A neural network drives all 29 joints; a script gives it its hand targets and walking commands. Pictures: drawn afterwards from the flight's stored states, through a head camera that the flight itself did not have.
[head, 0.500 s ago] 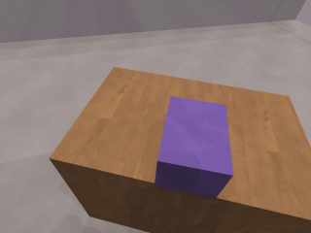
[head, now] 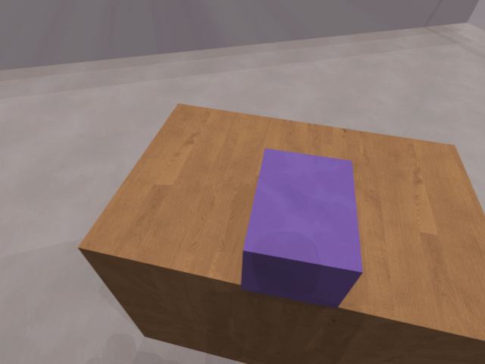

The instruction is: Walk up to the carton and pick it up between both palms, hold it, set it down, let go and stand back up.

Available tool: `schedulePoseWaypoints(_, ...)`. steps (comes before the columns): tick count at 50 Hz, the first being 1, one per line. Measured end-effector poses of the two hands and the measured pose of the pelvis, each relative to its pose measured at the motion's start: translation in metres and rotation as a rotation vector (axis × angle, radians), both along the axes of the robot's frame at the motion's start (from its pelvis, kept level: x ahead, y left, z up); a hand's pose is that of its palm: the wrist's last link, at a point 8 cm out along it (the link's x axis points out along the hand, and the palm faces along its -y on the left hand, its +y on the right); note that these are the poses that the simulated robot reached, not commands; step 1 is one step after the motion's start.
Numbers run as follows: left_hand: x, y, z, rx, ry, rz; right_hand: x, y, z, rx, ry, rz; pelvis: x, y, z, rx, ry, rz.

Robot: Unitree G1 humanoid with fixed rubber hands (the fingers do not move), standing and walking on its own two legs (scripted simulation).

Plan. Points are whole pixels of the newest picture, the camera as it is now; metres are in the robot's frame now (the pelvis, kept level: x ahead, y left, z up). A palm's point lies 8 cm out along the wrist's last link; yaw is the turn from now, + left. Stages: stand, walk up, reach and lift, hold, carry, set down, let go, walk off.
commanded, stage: stand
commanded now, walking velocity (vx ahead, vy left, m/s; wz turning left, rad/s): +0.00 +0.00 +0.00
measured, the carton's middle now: (298, 222) +0.42 -0.10 -0.03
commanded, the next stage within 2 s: none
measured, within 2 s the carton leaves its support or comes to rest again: neither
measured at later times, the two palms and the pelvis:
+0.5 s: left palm out of the picture -0.04 +0.19 -0.15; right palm out of the picture -0.03 -0.21 -0.15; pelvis +0.00 -0.01 +0.00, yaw +0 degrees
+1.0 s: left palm out of the picture -0.05 +0.18 -0.15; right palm out of the picture -0.04 -0.22 -0.15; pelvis +0.00 -0.02 +0.00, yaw +0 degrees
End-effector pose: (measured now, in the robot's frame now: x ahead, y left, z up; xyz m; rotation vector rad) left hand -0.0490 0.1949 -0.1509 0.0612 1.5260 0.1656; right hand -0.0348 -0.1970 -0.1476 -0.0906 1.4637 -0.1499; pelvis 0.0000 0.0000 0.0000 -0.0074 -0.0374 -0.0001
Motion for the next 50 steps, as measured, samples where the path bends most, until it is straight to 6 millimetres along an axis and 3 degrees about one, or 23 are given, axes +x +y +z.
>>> schedulePoseWaypoints(32,0.006,-0.011,-0.002,-0.004,-0.027,-0.003,0.005,-0.014,0.002,-0.009,-0.012,0.007,0.001,-0.013,0.000,0.001,0.001,0.000)
schedulePoseWaypoints(50,0.003,-0.019,-0.001,-0.003,-0.035,-0.008,-0.003,-0.020,0.001,-0.001,0.004,0.005,-0.002,-0.022,0.000,0.000,0.001,0.000)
